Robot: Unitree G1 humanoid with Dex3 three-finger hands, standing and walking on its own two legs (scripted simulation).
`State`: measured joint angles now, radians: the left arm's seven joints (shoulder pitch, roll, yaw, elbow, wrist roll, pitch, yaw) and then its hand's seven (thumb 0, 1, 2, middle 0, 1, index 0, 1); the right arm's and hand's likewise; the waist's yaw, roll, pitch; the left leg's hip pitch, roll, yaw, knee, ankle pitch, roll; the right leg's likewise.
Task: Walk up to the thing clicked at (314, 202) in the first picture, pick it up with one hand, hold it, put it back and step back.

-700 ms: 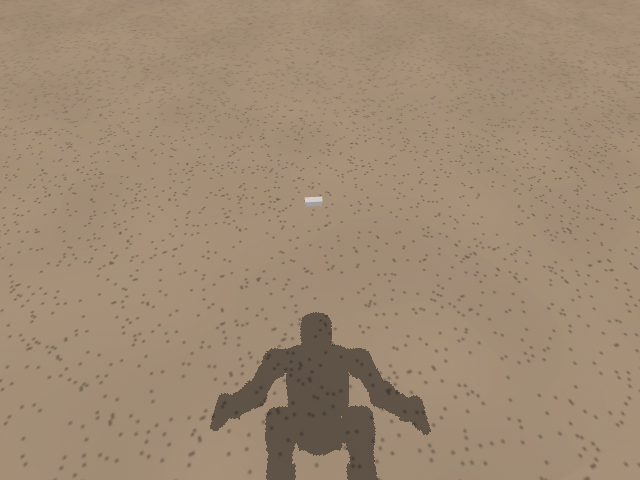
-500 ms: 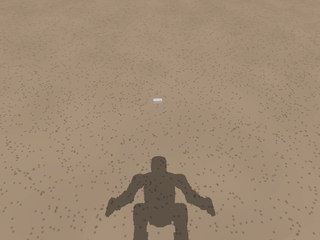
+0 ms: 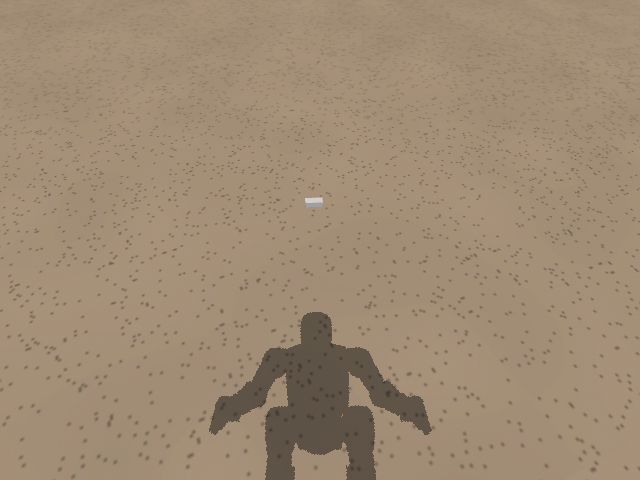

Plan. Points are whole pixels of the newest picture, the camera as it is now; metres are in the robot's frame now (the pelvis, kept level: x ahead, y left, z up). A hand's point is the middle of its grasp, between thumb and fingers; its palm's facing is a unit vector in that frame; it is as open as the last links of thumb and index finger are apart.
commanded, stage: stand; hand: left
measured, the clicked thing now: (313, 202) +1.35 +0.03 -0.77
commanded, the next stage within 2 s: walk up in 0.42 s
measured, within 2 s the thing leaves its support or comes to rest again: neither
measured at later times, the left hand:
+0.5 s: hand out of the picture +0.08 +0.26 -0.15, palm faces -0.01 -0.95 -0.33, open 7.4 cm
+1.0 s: hand (198, 479) +0.16 +0.18 -0.15, palm faces +0.05 -0.94 -0.35, open 7.4 cm
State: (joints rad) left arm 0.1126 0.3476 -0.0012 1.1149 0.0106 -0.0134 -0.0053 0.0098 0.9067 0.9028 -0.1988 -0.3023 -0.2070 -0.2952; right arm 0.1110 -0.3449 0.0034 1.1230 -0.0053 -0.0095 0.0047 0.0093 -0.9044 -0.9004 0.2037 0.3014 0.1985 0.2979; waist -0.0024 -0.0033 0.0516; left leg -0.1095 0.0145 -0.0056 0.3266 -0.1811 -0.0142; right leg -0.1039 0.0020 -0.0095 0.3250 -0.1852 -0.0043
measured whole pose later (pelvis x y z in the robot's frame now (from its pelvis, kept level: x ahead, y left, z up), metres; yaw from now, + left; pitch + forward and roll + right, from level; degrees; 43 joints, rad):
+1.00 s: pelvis +0.14 -0.10 -0.01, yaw +1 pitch -3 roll -2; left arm 0.32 0.40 0.08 0.95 0.03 -0.05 -0.08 0.01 0.90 0.90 -0.20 -0.30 -0.21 -0.30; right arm 0.23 -0.43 -0.07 0.95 -0.01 -0.05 0.07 0.01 -0.91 -0.90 0.20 0.30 0.20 0.30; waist 0.05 0.03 0.04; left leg -0.50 0.05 -0.01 0.92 -0.31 0.01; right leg -0.10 0.02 -0.10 0.42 -0.28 -0.04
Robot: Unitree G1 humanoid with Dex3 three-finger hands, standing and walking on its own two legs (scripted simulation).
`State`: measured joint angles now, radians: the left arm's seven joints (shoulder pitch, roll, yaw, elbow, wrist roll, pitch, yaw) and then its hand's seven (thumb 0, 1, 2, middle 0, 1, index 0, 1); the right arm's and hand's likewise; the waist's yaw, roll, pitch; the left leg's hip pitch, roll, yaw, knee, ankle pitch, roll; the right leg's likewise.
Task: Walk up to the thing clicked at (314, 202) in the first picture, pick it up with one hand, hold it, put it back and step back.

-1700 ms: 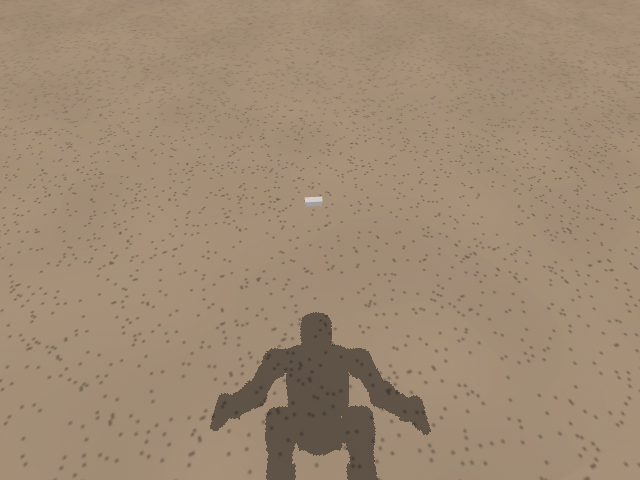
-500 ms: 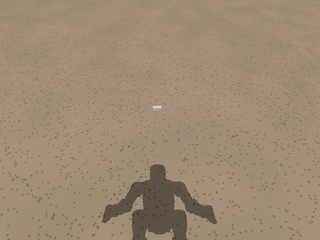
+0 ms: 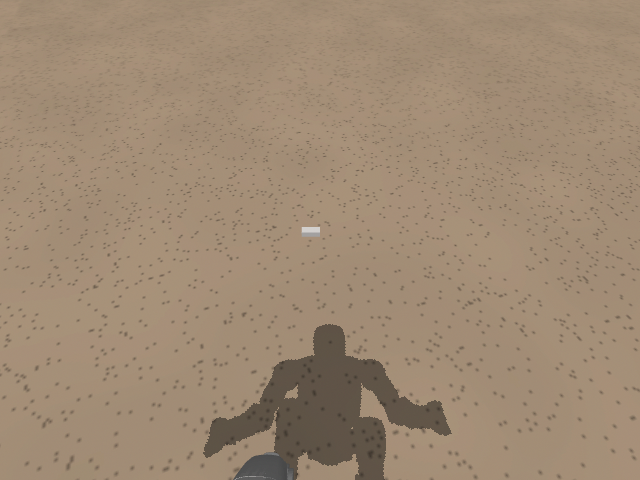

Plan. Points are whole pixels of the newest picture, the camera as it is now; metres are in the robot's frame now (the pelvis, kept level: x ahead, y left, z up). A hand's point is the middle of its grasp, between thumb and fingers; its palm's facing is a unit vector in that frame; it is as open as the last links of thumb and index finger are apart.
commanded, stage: walk up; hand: left
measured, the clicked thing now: (310, 231) +1.21 +0.11 -0.76
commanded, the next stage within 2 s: none
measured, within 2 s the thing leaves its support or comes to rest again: neither
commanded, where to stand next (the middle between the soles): +0.88 -0.11 m, yaw +4 degrees
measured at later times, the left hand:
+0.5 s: hand (186, 350) +0.33 +0.26 -0.14, palm faces -0.05 -0.93 -0.37, open 7.4 cm
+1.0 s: hand (243, 309) +0.43 +0.18 -0.16, palm faces +0.05 -0.95 -0.32, open 7.4 cm
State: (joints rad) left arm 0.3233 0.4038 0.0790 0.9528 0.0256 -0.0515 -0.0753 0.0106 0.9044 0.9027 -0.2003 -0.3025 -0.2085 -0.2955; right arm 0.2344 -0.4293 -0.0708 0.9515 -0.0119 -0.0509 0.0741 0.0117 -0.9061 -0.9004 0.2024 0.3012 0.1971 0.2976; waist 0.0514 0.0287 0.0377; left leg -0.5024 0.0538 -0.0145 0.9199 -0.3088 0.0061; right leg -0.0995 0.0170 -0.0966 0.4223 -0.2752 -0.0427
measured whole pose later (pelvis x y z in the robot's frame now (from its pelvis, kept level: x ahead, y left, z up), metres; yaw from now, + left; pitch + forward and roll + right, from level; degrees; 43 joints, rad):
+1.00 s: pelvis +0.44 -0.09 -0.01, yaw +3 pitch -2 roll -2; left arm 0.39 0.42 0.06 0.85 0.02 -0.06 -0.07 0.01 0.90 0.90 -0.20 -0.30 -0.21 -0.30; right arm 0.25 -0.41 -0.05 0.88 -0.01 -0.05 0.06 0.01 -0.90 -0.90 0.20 0.30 0.20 0.30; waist 0.06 -0.01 0.08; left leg -0.45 0.07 0.05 0.62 -0.19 0.02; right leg -0.11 0.03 -0.13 0.51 -0.37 -0.05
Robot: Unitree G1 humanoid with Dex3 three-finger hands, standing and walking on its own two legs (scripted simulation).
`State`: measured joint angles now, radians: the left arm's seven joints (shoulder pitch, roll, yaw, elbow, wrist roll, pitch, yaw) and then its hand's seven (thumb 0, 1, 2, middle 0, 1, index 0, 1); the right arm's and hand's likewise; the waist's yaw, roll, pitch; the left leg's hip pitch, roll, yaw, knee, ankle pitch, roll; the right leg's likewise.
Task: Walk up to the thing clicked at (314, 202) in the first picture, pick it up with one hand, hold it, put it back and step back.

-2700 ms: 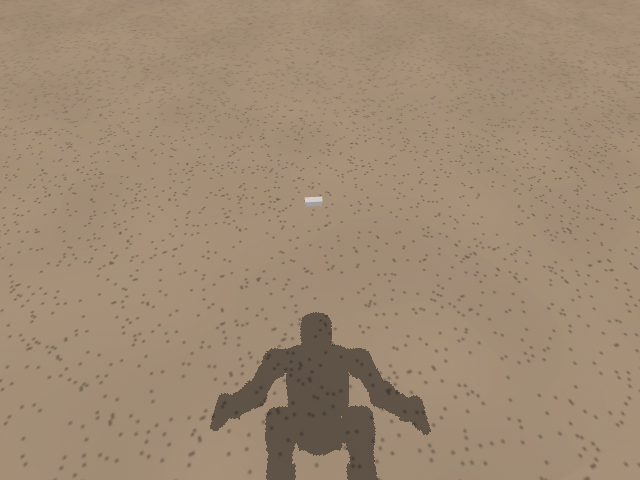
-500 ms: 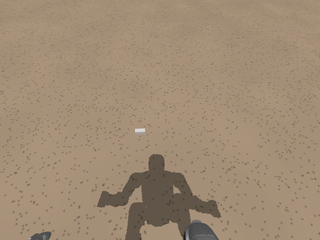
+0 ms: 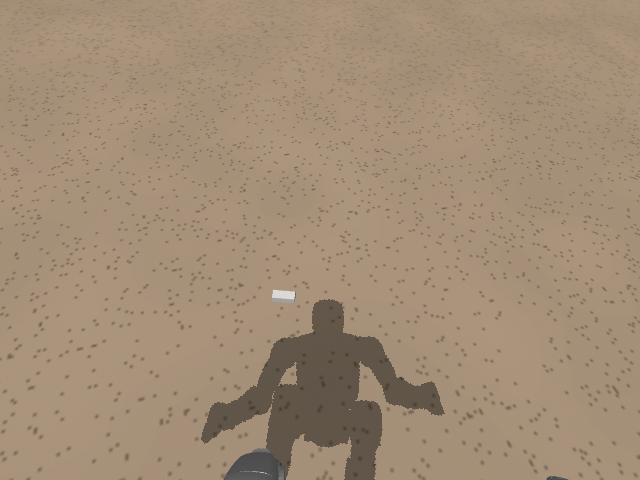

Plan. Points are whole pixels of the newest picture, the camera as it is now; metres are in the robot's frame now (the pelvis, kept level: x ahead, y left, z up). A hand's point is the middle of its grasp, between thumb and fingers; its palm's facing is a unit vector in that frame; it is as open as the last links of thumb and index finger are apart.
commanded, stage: walk up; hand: left
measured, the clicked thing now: (283, 296) +0.78 +0.16 -0.75
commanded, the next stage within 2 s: none
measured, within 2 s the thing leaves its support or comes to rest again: neither
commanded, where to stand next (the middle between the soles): +0.44 -0.05 m, yaw +1 degrees
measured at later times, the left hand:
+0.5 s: hand (188, 371) +0.27 +0.23 -0.13, palm faces -0.08 -0.91 -0.41, open 7.4 cm
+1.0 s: hand (215, 341) +0.34 +0.21 -0.16, palm faces +0.02 -0.94 -0.35, open 7.4 cm
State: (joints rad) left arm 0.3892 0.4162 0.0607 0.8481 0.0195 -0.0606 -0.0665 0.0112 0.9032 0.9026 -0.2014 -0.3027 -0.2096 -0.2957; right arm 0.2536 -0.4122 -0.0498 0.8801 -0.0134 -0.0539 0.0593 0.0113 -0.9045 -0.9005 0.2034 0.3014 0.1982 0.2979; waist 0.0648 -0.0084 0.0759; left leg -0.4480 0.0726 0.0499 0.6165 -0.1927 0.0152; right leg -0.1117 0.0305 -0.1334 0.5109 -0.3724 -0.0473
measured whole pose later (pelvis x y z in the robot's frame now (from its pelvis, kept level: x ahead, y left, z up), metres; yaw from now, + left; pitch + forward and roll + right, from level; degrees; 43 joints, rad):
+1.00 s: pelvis +0.32 -0.07 -0.01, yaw +2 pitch -3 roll -2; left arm 0.36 0.42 0.04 0.85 0.01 -0.06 -0.02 0.01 0.90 0.90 -0.20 -0.30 -0.21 -0.30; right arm 0.24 -0.40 -0.05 0.87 -0.02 -0.03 0.06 0.01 -0.91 -0.90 0.20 0.30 0.20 0.30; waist 0.04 -0.01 0.09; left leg -0.39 0.03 0.03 0.60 -0.15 0.03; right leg -0.15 -0.04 -0.13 0.62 -0.41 0.00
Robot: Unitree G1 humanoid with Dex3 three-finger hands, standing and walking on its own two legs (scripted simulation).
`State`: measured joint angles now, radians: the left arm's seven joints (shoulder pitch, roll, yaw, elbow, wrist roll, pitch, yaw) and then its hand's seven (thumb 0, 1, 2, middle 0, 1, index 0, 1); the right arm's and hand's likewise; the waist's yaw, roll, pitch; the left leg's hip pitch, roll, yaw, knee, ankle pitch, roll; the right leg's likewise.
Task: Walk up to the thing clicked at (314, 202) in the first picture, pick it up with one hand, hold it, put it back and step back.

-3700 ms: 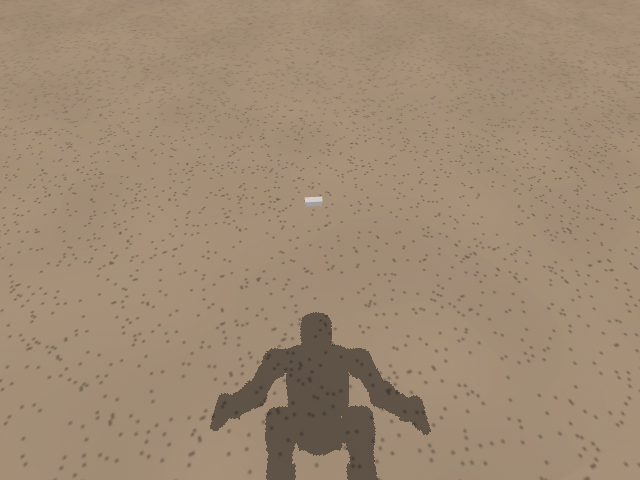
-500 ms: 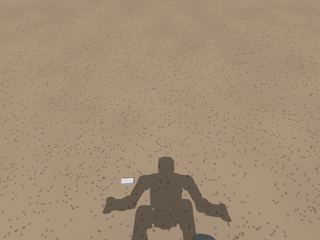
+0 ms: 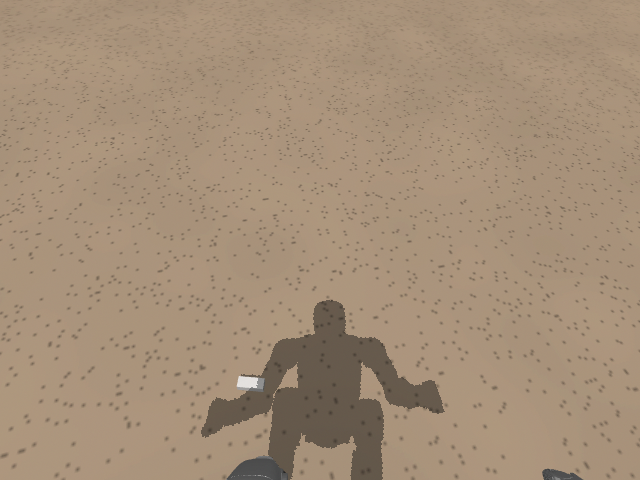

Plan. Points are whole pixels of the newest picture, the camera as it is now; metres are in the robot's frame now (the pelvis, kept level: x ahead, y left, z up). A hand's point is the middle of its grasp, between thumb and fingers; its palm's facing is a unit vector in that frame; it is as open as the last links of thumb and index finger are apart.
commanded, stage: walk up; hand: left
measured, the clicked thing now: (251, 384) +0.46 +0.21 -0.74
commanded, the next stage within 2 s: stand in 1.52 s
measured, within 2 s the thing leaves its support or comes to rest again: neither
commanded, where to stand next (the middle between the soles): +0.12 +0.02 m, yaw -1 degrees
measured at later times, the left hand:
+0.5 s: hand out of the picture +0.10 +0.28 -0.13, palm faces -0.05 -0.90 -0.43, open 7.4 cm
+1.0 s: hand (153, 437) +0.19 +0.25 -0.13, palm faces -0.07 -0.95 -0.32, open 7.4 cm
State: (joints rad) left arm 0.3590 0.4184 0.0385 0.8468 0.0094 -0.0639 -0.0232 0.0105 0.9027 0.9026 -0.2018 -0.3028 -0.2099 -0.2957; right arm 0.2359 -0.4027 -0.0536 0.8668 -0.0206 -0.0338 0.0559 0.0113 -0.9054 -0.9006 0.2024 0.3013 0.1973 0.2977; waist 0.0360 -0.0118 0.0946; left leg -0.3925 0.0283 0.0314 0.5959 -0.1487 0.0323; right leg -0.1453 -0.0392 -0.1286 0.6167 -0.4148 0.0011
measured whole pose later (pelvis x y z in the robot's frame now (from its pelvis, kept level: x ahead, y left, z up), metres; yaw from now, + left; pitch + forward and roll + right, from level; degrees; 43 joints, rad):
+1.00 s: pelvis +0.08 +0.00 +0.03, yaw -2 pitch -2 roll +0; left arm 0.08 0.36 -0.01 1.12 0.00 -0.02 -0.01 0.01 0.91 0.90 -0.20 -0.30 -0.21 -0.30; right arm 0.10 -0.37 0.00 1.14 -0.01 -0.02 0.02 0.01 -0.90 -0.90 0.20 0.30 0.20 0.30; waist -0.01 -0.03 0.04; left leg -0.15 0.00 0.07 0.36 -0.17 0.03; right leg -0.16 -0.02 -0.01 0.36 -0.15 0.01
